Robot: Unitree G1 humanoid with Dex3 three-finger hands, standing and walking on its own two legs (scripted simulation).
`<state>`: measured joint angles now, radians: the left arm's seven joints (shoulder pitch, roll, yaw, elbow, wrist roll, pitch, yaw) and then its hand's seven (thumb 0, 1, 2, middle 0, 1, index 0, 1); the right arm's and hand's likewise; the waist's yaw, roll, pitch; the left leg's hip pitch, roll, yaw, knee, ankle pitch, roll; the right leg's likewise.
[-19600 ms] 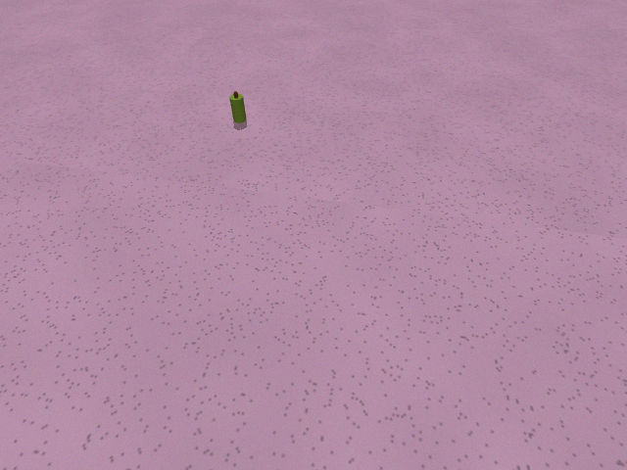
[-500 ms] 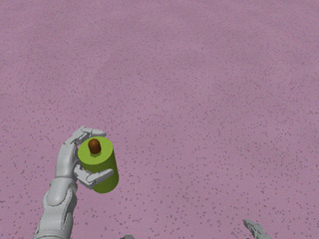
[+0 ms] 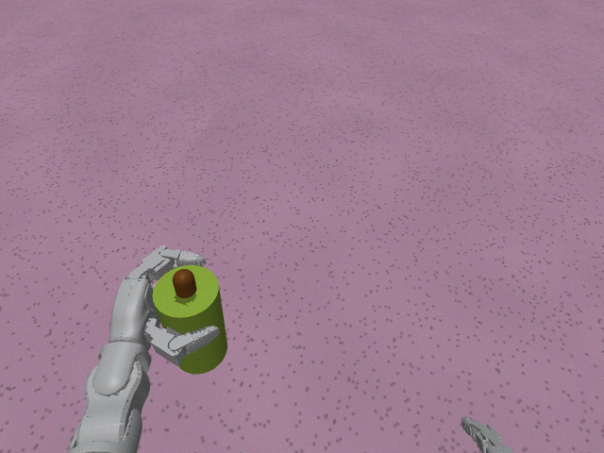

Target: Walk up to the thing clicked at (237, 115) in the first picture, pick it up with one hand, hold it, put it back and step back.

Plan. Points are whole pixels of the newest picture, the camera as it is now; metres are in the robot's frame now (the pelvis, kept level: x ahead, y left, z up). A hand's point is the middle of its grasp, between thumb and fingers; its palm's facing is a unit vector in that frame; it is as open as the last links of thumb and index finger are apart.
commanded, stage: hold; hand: left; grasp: from the side
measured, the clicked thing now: (192, 315) +0.31 +0.16 +0.01
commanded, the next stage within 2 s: none
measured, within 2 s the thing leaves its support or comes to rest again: neither
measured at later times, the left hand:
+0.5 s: hand (183, 303) +0.31 +0.16 +0.04, palm faces +0.02 -1.00 -0.04, open 11.1 cm
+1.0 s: hand (179, 306) +0.31 +0.17 +0.04, palm faces +0.02 -1.00 -0.04, open 11.1 cm
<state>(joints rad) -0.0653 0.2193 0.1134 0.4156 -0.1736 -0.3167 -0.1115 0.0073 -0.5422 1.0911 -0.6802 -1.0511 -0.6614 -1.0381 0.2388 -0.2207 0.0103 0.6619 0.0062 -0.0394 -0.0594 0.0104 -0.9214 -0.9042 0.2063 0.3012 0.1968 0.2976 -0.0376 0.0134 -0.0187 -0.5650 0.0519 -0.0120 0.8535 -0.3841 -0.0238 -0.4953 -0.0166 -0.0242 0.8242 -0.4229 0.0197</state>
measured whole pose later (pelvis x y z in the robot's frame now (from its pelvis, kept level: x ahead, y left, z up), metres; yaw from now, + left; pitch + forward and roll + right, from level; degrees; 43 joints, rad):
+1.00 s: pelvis -0.01 +0.00 +0.00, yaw +0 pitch +4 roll -1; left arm -0.08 0.22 0.11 0.44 -0.17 -0.35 -0.10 0.01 -0.53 1.09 -0.67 -1.06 -0.65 -1.04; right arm 0.24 -0.22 0.01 0.69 0.01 -0.06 -0.06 0.01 -0.93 -0.91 0.21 0.30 0.20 0.30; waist -0.03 0.01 0.00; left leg -0.53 0.05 -0.01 0.82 -0.36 -0.02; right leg -0.46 -0.02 -0.02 0.79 -0.40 0.02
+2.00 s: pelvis +0.00 +0.00 +0.00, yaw +0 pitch +4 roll -1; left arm -0.09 0.22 0.09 0.43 -0.16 -0.34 -0.09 0.01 -0.53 1.09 -0.67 -1.07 -0.65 -1.05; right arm 0.24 -0.22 0.00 0.69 0.01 -0.06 -0.05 0.01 -0.93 -0.91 0.21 0.30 0.20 0.30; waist -0.04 0.01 -0.01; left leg -0.53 0.05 -0.01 0.82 -0.36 -0.02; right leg -0.46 -0.02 -0.02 0.79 -0.40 0.02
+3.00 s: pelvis -0.06 +0.00 -0.24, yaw -4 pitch +33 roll -3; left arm -0.51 0.31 0.34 1.00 -0.14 -0.76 -0.17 0.01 -0.51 1.06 -0.67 -1.05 -0.65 -1.03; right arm 0.09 -0.24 0.01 0.74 -0.10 -0.05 0.06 0.01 -0.92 -0.92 0.21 0.30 0.20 0.30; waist -0.09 0.00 -0.17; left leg -1.83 0.07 -0.08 1.88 -0.64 -0.04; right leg -1.75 0.01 -0.03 1.87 -0.70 0.01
